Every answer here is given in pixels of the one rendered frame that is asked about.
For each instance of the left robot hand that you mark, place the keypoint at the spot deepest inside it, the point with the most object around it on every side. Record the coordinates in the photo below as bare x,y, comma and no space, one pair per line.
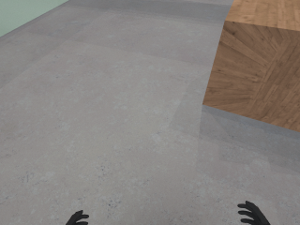
77,216

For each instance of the pedestal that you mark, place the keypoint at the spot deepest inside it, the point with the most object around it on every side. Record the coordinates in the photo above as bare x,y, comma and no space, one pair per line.
256,70

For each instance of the right robot hand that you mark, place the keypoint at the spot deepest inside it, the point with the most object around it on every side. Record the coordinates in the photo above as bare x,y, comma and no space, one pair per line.
256,214

